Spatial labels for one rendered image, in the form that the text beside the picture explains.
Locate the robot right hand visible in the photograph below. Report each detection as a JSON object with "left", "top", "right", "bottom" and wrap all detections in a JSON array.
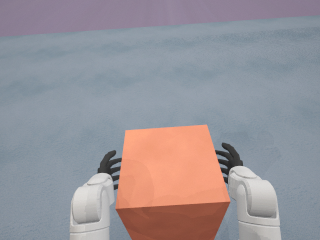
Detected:
[{"left": 215, "top": 142, "right": 243, "bottom": 184}]

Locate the left robot forearm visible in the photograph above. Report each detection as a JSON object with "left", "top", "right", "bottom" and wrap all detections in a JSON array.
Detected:
[{"left": 69, "top": 173, "right": 115, "bottom": 240}]

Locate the robot left hand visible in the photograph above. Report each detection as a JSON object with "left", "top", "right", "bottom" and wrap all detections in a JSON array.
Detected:
[{"left": 97, "top": 150, "right": 122, "bottom": 190}]

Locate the right robot forearm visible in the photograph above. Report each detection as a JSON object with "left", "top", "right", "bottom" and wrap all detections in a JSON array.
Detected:
[{"left": 228, "top": 166, "right": 282, "bottom": 240}]

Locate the carton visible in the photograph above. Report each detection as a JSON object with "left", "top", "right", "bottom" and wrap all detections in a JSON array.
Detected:
[{"left": 115, "top": 124, "right": 231, "bottom": 240}]

